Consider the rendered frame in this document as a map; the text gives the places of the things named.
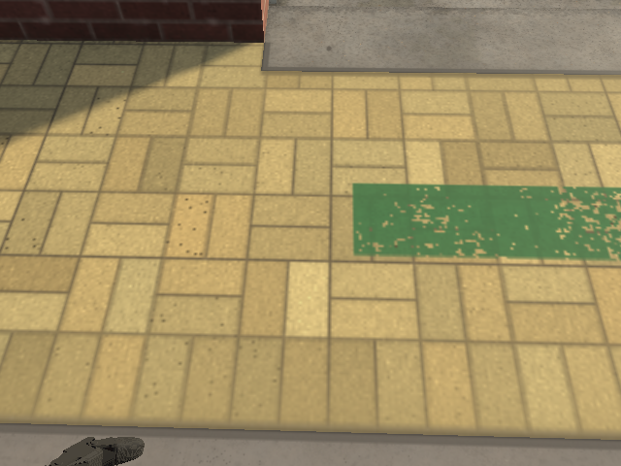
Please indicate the left robot hand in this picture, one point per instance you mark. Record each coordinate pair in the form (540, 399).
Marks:
(105, 452)

